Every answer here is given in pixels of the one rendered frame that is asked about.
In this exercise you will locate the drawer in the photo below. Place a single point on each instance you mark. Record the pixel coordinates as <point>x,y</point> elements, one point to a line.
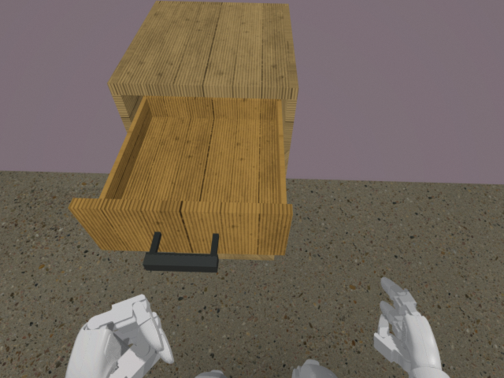
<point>190,167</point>

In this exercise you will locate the left robot hand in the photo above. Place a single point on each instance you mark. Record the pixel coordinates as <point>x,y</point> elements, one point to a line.
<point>98,349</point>

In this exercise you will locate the right robot hand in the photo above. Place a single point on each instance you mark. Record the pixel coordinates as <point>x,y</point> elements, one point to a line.
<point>414,331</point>

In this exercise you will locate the handle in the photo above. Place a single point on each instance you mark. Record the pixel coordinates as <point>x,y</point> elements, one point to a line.
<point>179,262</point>

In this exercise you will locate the right robot shin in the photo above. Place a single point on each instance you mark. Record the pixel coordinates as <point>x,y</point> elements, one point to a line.
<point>311,361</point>

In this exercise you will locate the cabinet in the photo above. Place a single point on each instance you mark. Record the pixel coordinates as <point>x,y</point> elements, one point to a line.
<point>212,50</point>

